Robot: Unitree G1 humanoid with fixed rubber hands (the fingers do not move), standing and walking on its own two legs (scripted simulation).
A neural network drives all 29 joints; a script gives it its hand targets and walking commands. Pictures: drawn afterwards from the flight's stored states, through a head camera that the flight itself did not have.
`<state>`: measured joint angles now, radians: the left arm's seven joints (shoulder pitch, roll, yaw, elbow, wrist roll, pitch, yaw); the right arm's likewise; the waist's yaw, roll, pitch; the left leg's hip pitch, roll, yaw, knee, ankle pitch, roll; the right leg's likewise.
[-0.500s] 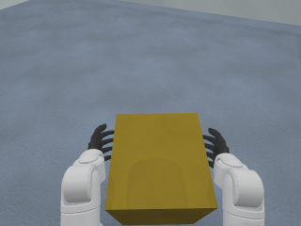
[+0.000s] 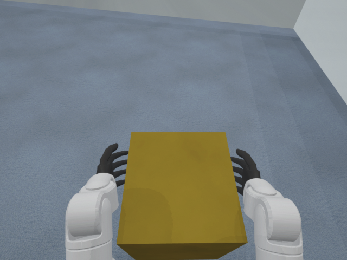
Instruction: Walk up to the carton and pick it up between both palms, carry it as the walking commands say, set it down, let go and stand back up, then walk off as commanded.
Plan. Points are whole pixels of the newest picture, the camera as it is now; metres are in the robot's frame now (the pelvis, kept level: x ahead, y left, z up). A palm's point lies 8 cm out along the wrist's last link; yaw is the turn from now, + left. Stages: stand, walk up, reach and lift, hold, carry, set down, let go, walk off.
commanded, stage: carry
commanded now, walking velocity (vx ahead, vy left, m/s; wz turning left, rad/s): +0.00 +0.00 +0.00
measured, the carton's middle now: (177, 200) +0.27 +0.00 +0.01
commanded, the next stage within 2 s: none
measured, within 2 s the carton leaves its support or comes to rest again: neither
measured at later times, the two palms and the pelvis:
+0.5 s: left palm (170, 204) +0.23 +0.02 +0.09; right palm (322, 208) +0.21 -0.27 +0.09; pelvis -0.04 -0.12 -0.01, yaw -3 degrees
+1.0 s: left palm (181, 191) +0.25 +0.00 +0.09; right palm (327, 204) +0.23 -0.29 +0.09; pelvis -0.03 -0.13 +0.00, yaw -3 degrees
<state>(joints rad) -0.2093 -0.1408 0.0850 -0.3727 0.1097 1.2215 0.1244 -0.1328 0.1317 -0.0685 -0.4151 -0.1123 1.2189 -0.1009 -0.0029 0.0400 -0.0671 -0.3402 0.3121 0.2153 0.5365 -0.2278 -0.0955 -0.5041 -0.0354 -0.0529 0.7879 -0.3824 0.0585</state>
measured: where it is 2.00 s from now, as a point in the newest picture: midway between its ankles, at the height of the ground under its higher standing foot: outside the picture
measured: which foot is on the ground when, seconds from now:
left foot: down 0.00-0.06, up 0.08-0.28, down 0.30-1.00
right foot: up 0.00-0.04, down 0.06-1.00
